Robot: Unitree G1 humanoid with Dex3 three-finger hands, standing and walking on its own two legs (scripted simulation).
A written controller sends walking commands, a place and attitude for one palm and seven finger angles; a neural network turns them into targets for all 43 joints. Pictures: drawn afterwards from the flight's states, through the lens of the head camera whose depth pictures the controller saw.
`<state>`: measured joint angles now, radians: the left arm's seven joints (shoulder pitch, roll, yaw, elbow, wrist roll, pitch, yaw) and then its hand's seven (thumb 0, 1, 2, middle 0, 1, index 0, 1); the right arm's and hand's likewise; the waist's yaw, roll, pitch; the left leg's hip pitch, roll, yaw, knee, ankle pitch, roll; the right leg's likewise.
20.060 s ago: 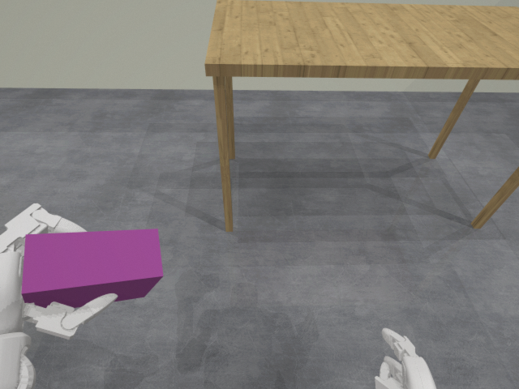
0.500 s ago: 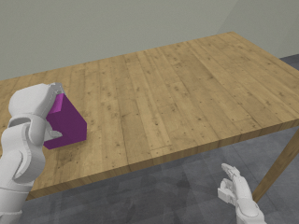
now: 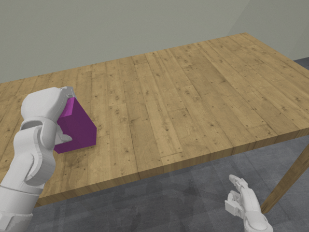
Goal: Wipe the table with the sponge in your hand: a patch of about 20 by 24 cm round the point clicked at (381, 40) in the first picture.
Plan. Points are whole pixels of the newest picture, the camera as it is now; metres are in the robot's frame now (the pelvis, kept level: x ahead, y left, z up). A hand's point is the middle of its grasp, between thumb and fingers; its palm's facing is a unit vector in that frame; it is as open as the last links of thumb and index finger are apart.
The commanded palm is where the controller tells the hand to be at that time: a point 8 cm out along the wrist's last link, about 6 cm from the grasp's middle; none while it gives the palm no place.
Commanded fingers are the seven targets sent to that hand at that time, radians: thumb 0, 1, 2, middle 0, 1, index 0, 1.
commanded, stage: move the sponge above the wiping area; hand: left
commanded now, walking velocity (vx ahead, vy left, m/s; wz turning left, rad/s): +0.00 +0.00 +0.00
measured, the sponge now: (70, 132) +0.29 +0.28 +0.13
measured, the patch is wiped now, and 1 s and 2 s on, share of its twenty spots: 0.00 0.00 0.00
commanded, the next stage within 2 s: lower the sponge onto the table in 1.06 s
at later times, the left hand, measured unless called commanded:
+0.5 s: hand (60, 118) +0.28 +0.27 +0.19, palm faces +0.16 -0.06 -0.99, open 10.0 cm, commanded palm +0.24 +0.27 +0.27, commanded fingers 0.00 0.10 1.30 -1.20 -1.60 -1.20 -1.60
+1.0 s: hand (56, 118) +0.28 +0.28 +0.19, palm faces +0.12 -0.02 -0.99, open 10.0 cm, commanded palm +0.24 +0.28 +0.28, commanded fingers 0.00 0.10 1.30 -1.20 -1.60 -1.20 -1.60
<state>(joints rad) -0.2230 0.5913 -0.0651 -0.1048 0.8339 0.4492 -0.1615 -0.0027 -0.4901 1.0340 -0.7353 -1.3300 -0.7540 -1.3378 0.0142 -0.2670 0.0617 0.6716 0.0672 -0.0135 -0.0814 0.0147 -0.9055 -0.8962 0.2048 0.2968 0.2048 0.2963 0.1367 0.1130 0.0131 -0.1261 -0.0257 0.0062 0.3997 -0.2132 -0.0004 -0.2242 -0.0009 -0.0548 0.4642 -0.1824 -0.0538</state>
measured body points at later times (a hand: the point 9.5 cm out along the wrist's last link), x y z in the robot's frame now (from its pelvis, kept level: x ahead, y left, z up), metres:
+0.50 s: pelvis +0.01 +0.00 +0.00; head -0.01 -0.06 +0.45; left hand +0.27 +0.27 +0.25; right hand +0.27 -0.19 -0.08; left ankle +0.01 +0.12 -0.74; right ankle +0.05 -0.08 -0.74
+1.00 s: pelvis +0.00 -0.01 +0.00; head -0.02 -0.07 +0.44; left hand +0.27 +0.28 +0.25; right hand +0.26 -0.20 -0.08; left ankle +0.01 +0.12 -0.74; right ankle +0.05 -0.08 -0.74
